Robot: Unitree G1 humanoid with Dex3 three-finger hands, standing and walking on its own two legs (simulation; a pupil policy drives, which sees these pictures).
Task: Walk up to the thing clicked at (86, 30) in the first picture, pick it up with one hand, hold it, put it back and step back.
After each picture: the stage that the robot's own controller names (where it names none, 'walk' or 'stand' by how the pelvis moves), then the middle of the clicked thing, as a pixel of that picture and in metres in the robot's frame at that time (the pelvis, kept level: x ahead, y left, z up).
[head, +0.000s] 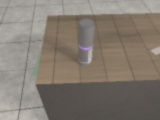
stand; (85, 44) +0.63 +0.01 -0.03
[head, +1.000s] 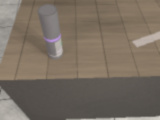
rise first; (52, 35) +0.57 +0.16 +0.00
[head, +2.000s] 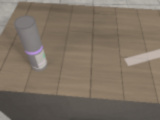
rise first; (33, 47) +0.50 +0.23 +0.00
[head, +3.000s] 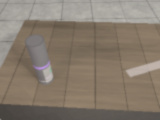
stand; (41, 62) +0.49 +0.20 -0.03
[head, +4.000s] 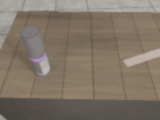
stand; (37, 54) +0.51 +0.21 -0.02
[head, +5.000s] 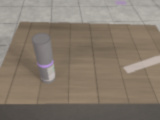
stand; (45, 60) +0.51 +0.18 -0.03
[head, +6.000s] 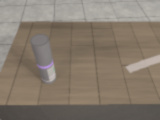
stand; (44, 61) +0.50 +0.18 -0.03
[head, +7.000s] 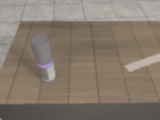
stand; (44, 60) +0.51 +0.18 -0.03
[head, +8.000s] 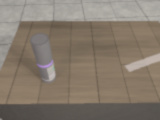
stand; (44, 60) +0.51 +0.18 -0.03
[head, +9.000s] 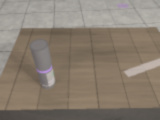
rise first; (44, 66) +0.49 +0.20 -0.03
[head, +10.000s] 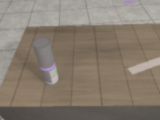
go down; (47, 64) +0.50 +0.19 -0.03
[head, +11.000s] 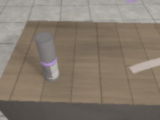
go down; (48, 59) +0.51 +0.18 -0.02
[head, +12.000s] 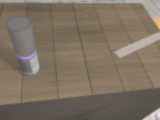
go down; (26, 50) +0.49 +0.18 +0.02
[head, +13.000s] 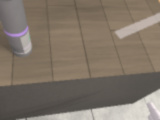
close in; (15, 26) +0.51 +0.18 +0.05
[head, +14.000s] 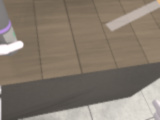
close; out of the picture +0.52 +0.20 +0.07
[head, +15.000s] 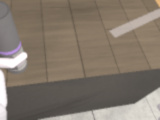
lift; (8, 44) +0.46 +0.19 +0.06
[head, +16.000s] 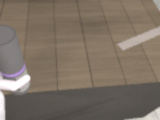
lift; (12, 66) +0.38 +0.21 +0.07
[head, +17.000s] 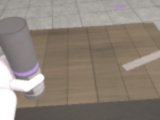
hold; (24, 65) +0.32 +0.17 +0.19
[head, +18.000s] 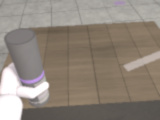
hold; (31, 73) +0.33 +0.16 +0.14
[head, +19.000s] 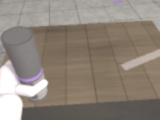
hold; (29, 70) +0.33 +0.16 +0.15
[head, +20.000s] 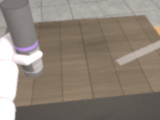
crouch; (25, 42) +0.43 +0.17 +0.16
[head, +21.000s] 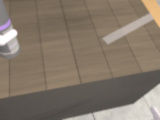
lower; out of the picture +0.51 +0.20 +0.11
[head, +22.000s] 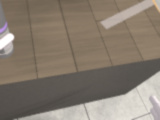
lower; out of the picture +0.51 +0.20 +0.07
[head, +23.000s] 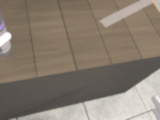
lower; out of the picture +0.51 +0.20 +0.07
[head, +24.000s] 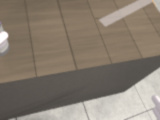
lower; out of the picture +0.51 +0.21 +0.08
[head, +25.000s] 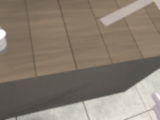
rest; out of the picture +0.52 +0.21 +0.08
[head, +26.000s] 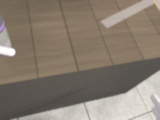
withdraw; out of the picture +0.51 +0.20 +0.07
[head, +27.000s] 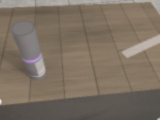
sink last; (31, 54) +0.48 +0.18 +0.02
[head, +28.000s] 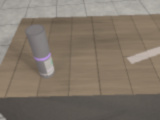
stand; (41, 54) +0.52 +0.20 +0.02
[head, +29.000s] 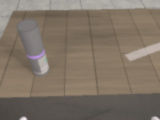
stand; (35, 51) +0.50 +0.21 +0.03
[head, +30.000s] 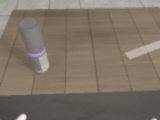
stand; (36, 49) +0.50 +0.20 +0.04
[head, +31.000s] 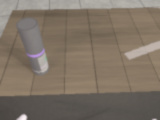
stand; (35, 50) +0.50 +0.21 +0.04
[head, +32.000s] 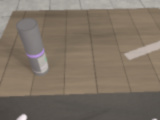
stand; (35, 50) +0.50 +0.21 +0.04
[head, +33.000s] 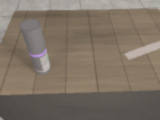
stand; (37, 50) +0.51 +0.20 +0.02
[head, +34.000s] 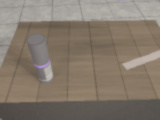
stand; (41, 61) +0.51 +0.20 -0.03
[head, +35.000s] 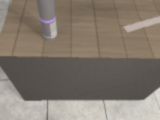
walk; (47, 16) +0.66 +0.16 -0.02
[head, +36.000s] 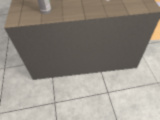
walk; out of the picture +0.96 +0.28 +0.00
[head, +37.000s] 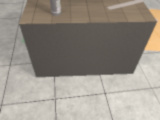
stand; out of the picture +1.09 +0.22 -0.02
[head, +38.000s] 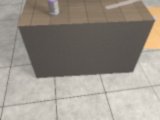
stand; out of the picture +1.10 +0.22 -0.03
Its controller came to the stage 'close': yes
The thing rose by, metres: 0.20
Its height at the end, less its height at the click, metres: +0.00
